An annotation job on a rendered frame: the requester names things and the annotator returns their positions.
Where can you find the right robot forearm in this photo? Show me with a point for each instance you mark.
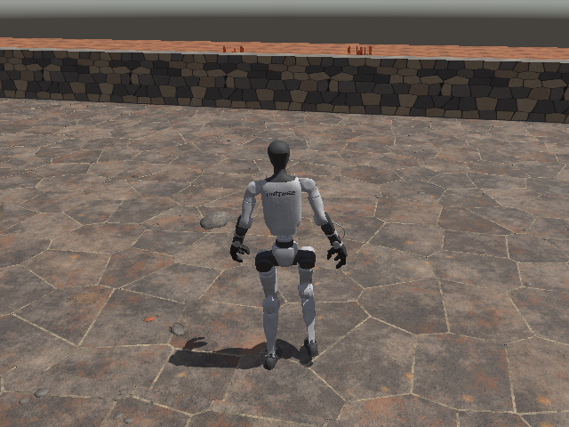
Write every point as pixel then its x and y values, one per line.
pixel 331 233

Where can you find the robot left hand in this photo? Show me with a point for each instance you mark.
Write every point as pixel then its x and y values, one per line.
pixel 243 249

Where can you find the robot left thigh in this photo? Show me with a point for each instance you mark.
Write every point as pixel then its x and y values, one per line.
pixel 267 271

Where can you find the left robot forearm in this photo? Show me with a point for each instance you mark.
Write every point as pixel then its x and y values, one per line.
pixel 239 234

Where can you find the right robot upper arm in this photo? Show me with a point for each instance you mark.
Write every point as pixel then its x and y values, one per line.
pixel 315 200

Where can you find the right robot shin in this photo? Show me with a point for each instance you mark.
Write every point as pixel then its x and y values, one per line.
pixel 309 314

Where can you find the left robot upper arm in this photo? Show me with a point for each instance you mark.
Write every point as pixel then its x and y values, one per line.
pixel 252 190

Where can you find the robot right hand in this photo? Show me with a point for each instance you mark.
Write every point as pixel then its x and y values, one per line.
pixel 342 254

